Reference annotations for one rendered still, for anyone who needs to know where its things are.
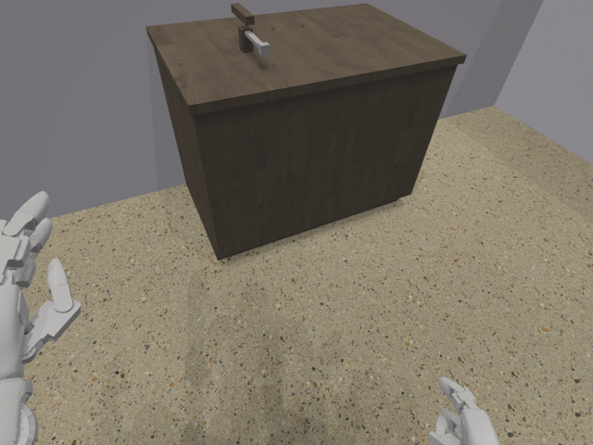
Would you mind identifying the counter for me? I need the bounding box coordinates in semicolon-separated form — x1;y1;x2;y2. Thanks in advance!
146;3;467;261

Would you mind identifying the tap lever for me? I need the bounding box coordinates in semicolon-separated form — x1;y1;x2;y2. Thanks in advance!
245;31;270;56

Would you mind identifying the right robot hand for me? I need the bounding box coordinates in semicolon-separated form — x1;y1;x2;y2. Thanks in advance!
430;376;499;445

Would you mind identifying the robot left forearm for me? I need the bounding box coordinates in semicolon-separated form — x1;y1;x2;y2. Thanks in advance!
0;377;39;445

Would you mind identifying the left robot hand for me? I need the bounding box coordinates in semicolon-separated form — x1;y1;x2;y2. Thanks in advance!
0;191;81;379

